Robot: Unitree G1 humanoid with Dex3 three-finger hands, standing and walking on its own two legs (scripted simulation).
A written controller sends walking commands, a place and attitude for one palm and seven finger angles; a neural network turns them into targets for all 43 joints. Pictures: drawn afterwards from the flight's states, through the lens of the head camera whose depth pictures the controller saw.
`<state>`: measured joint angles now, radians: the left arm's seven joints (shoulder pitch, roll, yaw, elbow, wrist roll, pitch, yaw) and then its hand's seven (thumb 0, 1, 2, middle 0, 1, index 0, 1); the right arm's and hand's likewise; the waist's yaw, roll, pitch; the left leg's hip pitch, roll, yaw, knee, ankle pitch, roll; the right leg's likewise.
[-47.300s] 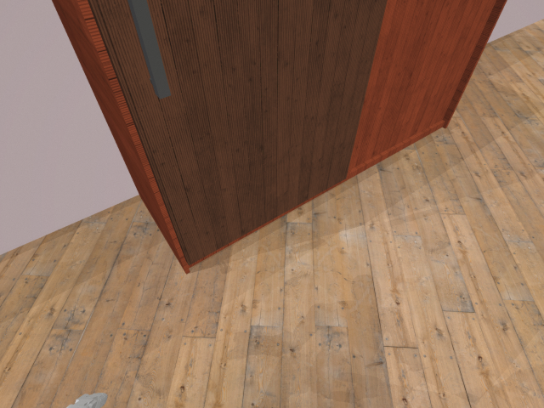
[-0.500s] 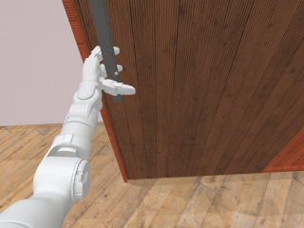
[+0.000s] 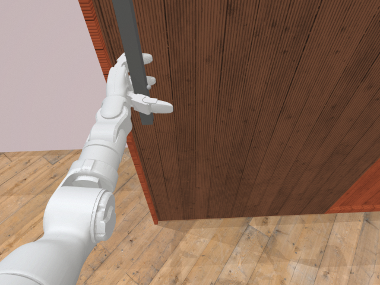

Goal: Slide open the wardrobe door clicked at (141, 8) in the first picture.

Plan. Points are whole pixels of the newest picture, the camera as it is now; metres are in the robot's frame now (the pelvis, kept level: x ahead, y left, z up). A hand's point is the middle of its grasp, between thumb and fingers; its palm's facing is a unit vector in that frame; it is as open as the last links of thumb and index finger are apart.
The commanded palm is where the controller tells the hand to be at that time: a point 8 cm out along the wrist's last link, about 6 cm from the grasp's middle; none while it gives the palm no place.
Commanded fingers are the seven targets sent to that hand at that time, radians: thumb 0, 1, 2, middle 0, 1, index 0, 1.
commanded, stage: slide the fingers in behind the handle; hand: left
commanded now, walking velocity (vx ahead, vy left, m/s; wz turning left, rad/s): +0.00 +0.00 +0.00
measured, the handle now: (137, 59) +0.52 +0.12 +0.22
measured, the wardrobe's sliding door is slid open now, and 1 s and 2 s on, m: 0.00 0.00 0.00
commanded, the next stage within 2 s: grip the handle and tug to test in 0.22 s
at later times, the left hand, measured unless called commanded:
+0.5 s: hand (148, 87) +0.47 +0.09 +0.19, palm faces +0.04 -1.00 +0.00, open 13.4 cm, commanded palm +0.44 +0.14 +0.19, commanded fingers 0.00 -0.03 0.50 -0.35 -1.27 -0.35 -1.27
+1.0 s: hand (146, 87) +0.47 +0.10 +0.19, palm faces +0.05 -1.00 -0.01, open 6.1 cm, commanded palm +0.44 +0.14 +0.19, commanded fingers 0.00 0.90 0.90 -0.45 -1.40 -0.45 -1.40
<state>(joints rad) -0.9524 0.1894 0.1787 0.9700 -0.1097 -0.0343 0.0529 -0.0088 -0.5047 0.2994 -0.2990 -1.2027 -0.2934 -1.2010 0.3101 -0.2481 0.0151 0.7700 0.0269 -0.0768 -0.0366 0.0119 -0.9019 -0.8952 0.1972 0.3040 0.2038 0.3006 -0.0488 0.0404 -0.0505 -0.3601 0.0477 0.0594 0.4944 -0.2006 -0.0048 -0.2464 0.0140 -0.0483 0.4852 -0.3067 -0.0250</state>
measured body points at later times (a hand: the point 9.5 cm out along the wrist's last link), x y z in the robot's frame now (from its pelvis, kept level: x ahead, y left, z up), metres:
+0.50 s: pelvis +0.01 +0.00 +0.00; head +0.01 -0.01 +0.45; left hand +0.46 +0.15 +0.19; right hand +0.09 -0.25 -0.13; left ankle +0.03 +0.13 -0.74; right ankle -0.04 -0.10 -0.74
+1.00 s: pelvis +0.01 +0.00 +0.00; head +0.02 -0.02 +0.45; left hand +0.46 +0.15 +0.19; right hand +0.09 -0.25 -0.13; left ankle +0.03 +0.13 -0.74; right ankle -0.04 -0.10 -0.74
